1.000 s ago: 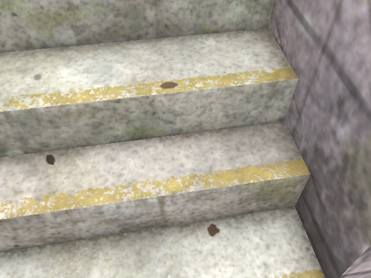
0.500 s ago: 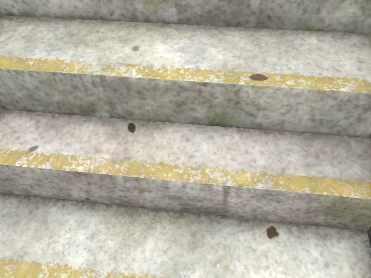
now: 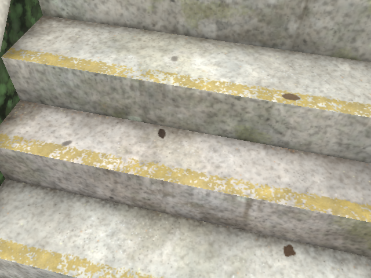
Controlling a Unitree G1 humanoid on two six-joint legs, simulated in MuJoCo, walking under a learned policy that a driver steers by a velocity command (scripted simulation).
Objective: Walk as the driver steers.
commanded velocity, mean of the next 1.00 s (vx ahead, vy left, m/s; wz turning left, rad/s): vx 0.33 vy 0.00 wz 0.01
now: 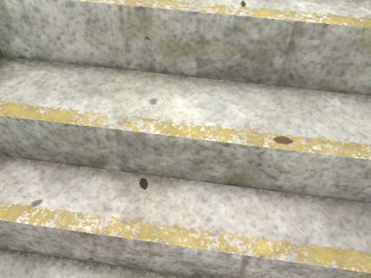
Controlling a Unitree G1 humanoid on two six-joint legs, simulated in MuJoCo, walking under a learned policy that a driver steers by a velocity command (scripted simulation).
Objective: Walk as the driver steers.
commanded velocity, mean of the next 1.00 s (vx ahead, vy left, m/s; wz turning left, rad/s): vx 0.19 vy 0.00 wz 0.00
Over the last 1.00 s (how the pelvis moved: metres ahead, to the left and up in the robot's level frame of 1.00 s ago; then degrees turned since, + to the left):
0.16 0.02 0.00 -1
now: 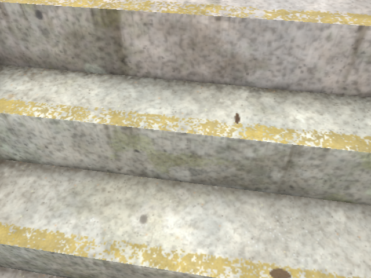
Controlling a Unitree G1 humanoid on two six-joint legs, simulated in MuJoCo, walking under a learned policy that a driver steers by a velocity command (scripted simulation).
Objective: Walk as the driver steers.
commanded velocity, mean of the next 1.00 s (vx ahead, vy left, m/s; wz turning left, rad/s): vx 0.10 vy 0.00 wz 0.00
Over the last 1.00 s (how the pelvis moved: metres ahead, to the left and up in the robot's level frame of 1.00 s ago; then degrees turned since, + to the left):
0.29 -0.06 0.20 -1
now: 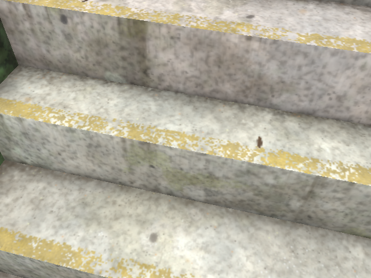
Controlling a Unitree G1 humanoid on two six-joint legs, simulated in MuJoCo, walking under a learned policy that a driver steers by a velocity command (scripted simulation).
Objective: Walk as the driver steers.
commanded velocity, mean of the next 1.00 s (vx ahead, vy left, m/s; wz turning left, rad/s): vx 0.26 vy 0.00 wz -0.11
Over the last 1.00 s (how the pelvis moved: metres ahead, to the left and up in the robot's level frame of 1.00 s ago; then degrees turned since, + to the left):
0.06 0.02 0.00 1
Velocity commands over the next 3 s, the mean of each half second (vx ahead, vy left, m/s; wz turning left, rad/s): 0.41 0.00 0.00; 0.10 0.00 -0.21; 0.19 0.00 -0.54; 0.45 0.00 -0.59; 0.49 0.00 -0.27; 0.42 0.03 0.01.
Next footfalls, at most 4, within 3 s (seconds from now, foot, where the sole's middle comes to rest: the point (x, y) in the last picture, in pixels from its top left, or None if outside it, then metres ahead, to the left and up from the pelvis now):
0.24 left None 0.27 0.20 -0.58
0.78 right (171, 256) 0.44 0.09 -0.40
1.24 left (93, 229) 0.51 0.30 -0.40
1.76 right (212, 127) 0.71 0.00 -0.18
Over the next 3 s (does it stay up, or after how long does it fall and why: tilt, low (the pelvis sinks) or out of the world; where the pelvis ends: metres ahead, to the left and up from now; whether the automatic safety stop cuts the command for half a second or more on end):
stays up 1.01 -0.18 0.84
